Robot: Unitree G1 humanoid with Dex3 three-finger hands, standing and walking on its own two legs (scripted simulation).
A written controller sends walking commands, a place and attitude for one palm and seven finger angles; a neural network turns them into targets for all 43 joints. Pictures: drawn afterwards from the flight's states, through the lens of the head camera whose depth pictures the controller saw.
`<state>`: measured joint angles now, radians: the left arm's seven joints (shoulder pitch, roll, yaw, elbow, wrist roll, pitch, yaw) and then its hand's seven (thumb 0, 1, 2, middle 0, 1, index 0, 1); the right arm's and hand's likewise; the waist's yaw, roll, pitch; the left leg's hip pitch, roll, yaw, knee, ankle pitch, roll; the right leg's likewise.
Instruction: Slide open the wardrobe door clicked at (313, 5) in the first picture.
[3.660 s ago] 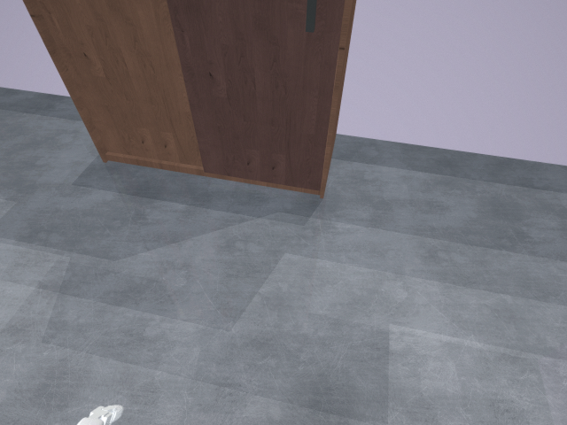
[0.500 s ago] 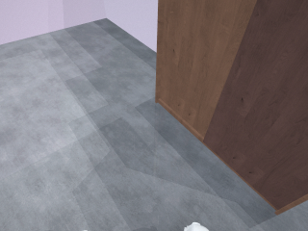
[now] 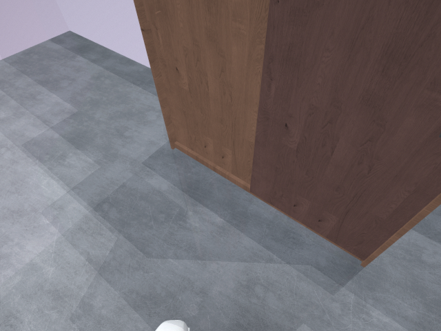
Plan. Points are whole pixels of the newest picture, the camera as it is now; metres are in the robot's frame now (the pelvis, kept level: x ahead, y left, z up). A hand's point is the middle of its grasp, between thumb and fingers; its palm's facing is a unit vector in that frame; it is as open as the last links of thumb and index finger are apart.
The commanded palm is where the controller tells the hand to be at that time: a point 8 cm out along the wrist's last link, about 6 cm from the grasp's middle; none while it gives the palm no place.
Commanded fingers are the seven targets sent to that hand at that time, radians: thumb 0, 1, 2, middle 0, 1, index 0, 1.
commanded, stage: turn to face it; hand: right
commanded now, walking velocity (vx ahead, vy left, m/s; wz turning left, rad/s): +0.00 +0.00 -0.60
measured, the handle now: out of the picture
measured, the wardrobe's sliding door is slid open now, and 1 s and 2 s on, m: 0.00 0.00 0.00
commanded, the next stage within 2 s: take the last steps up to it in 0.82 s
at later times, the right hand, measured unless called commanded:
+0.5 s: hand out of the picture -0.02 -0.15 -0.16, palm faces +0.33 +0.91 -0.26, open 7.4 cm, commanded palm none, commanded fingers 0.00 -0.90 -0.90 0.20 0.30 0.20 0.30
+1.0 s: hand out of the picture -0.07 -0.18 -0.16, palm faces +0.50 +0.82 -0.28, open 7.4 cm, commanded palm none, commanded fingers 0.00 -0.90 -0.90 0.20 0.30 0.20 0.30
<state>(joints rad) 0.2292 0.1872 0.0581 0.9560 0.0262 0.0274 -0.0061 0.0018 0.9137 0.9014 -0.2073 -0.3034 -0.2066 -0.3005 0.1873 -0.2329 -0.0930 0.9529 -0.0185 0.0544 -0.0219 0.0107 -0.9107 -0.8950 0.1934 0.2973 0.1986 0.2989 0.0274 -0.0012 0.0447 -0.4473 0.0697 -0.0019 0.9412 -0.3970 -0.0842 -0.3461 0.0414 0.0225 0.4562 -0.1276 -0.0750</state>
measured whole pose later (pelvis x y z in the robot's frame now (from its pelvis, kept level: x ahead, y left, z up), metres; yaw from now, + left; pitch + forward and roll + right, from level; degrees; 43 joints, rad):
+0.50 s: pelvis -0.02 +0.05 +0.00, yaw -19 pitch -1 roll -2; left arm 0.17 0.27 0.09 0.93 0.02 0.09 -0.03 0.01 0.91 0.90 -0.20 -0.30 -0.20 -0.30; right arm 0.23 -0.19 -0.03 0.89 -0.03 0.02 -0.02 0.01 -0.90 -0.89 0.20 0.30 0.20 0.30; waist 0.01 0.01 0.09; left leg -0.19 0.14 0.19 0.53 -0.32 -0.01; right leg -0.43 -0.05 -0.04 0.94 -0.43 0.08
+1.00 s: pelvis -0.03 +0.04 -0.01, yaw -29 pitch -1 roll -1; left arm 0.16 0.20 0.04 0.95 0.02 0.04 -0.01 0.00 0.91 0.90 -0.21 -0.30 -0.21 -0.30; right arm 0.21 -0.22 -0.05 0.94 -0.01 0.02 -0.01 0.01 -0.91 -0.90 0.19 0.30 0.20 0.30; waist 0.00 -0.01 0.06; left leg -0.26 0.05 0.08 0.58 -0.32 -0.05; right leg -0.25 0.00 0.00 0.56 -0.29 0.01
